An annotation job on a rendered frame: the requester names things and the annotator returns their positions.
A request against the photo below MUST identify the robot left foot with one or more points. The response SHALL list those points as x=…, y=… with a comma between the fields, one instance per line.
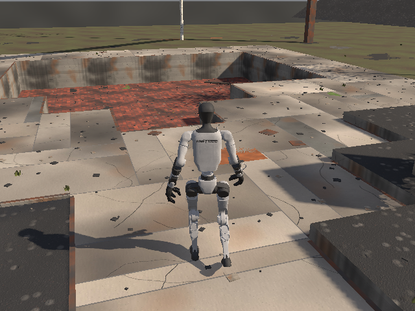
x=194, y=255

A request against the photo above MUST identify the robot left hand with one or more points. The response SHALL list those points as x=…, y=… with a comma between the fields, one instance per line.
x=169, y=193

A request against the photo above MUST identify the robot right upper arm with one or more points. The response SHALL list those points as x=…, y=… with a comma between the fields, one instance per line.
x=230, y=146

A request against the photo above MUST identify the robot right hand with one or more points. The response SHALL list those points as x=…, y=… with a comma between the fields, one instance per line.
x=240, y=181

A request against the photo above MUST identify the right robot forearm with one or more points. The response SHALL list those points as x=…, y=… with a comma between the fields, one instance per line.
x=237, y=168

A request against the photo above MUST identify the robot left upper arm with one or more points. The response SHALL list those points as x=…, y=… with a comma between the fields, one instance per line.
x=182, y=149

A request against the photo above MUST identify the left robot forearm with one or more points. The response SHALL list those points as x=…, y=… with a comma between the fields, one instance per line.
x=174, y=175

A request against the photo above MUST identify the right robot thigh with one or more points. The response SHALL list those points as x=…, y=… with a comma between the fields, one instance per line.
x=223, y=190

